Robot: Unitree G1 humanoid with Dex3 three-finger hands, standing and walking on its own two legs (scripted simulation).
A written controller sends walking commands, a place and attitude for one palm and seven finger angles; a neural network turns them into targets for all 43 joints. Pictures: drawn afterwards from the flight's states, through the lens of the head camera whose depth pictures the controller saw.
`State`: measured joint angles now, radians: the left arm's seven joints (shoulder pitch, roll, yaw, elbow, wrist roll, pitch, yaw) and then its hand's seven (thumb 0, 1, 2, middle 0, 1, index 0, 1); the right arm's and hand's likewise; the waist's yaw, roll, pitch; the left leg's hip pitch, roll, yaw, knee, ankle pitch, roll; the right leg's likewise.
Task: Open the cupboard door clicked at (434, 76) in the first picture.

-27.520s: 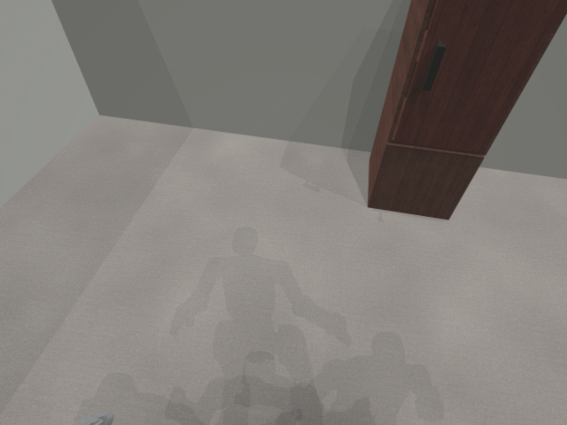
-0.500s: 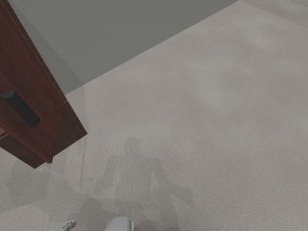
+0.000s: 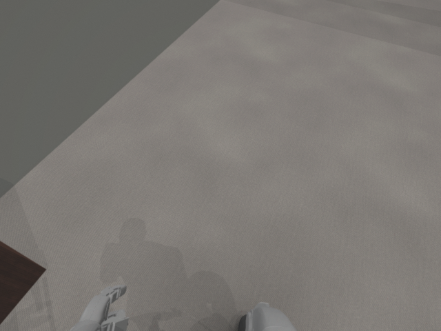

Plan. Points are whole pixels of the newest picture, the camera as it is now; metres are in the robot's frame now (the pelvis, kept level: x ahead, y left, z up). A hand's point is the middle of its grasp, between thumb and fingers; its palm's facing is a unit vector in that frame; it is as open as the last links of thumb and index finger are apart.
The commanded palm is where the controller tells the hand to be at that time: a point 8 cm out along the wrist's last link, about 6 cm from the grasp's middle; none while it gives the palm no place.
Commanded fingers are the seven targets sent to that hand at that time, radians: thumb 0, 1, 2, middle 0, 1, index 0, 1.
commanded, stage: walk to a spot facing it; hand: left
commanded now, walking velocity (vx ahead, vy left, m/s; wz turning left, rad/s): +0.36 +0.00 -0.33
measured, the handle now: out of the picture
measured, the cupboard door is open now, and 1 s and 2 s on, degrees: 55 55 55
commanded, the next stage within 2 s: turn to face it in 1.42 s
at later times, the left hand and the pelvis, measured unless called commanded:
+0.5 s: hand (145, 305) +0.19 +0.16 -0.17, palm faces +0.00 -0.98 -0.20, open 7.3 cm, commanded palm none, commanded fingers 0.00 0.90 0.90 -0.20 -0.30 -0.20 -0.30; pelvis +0.22 -0.03 +0.00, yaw -7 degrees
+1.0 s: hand (194, 151) +0.60 +0.07 -0.16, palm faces -0.20 -0.95 -0.23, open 7.4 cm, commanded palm none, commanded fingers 0.00 0.90 0.90 -0.20 -0.30 -0.20 -0.30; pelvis +0.44 -0.10 -0.01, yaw -11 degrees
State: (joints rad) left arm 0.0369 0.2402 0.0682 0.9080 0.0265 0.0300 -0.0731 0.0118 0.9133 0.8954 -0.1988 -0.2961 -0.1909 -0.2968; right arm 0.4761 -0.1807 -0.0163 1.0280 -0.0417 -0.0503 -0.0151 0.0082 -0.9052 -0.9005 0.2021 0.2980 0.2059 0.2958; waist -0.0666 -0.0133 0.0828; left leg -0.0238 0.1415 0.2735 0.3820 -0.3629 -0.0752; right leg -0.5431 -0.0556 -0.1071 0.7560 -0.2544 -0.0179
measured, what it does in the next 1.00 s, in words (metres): walks ahead: right foot, then left foot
